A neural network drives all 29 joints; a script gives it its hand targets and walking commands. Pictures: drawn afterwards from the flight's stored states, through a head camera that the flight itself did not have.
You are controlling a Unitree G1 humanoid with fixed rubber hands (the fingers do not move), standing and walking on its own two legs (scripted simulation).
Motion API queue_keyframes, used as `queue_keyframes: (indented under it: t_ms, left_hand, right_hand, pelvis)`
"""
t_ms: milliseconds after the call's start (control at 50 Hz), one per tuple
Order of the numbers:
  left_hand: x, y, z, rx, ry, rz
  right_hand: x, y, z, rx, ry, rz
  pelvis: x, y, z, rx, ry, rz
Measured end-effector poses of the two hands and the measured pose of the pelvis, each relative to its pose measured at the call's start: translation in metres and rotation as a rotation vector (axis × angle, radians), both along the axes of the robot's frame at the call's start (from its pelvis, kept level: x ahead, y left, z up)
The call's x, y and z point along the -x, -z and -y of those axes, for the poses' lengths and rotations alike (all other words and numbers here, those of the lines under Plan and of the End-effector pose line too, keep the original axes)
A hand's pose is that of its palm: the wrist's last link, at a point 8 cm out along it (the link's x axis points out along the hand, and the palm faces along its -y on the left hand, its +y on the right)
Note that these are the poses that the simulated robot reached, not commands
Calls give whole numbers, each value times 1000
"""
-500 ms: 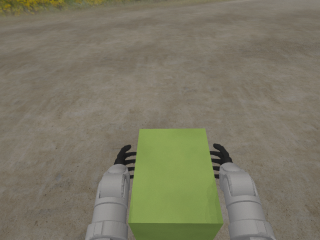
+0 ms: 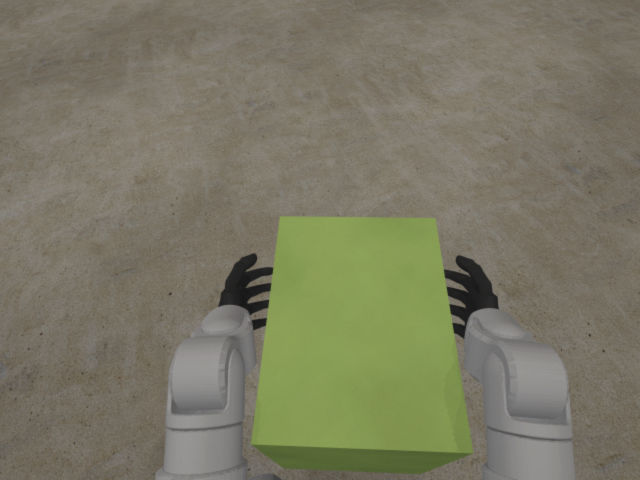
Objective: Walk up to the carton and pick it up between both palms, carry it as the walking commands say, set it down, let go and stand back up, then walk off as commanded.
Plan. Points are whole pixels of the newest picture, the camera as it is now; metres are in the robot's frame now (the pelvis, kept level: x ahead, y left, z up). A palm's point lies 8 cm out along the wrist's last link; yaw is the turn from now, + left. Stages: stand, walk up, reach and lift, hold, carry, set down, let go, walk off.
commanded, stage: carry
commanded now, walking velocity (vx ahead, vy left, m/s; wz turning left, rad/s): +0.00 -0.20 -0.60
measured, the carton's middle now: (353, 352) +0.28 -0.01 +0.00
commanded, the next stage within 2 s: none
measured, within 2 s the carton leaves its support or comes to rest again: neither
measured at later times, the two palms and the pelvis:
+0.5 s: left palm (371, 322) +0.26 -0.03 +0.11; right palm out of the picture +0.19 -0.29 +0.12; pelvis -0.04 -0.08 +0.02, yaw -19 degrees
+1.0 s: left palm (609, 429) +0.16 -0.23 +0.08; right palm out of the picture +0.01 -0.46 +0.10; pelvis -0.14 -0.20 +0.01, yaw -35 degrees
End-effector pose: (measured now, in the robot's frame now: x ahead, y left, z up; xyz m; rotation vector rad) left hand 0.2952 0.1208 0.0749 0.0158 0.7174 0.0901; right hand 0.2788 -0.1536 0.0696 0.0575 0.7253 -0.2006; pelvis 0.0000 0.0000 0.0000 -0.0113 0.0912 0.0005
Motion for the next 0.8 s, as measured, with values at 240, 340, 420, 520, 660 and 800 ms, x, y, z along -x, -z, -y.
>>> queue_keyframes:
  t_ms: [240,340,420,520,660,800]
  left_hand:
    - [15,-8,49,49,75,5]
    - [28,-14,70,50,115,-26]
    - [29,-25,103,57,169,-22]
    - [32,-33,164,50,247,8]
    - [57,-8,269,-29,391,-8]
    - [92,2,319,-32,478,-42]
  right_hand:
    - [33,-25,47,61,65,3]
    - [57,-32,66,75,93,-29]
    - [74,-42,96,74,153,-25]
    - [100,-45,151,59,241,5]
    - [157,-6,243,-9,381,-14]
    - [213,2,283,-21,468,-45]
  pelvis:
    - [13,0,31,-10,132,-6]
    - [23,-12,43,19,207,20]
    - [33,-20,59,48,259,24]
    - [47,-18,92,59,338,15]
    - [74,3,151,24,411,7]
    - [107,0,176,7,482,8]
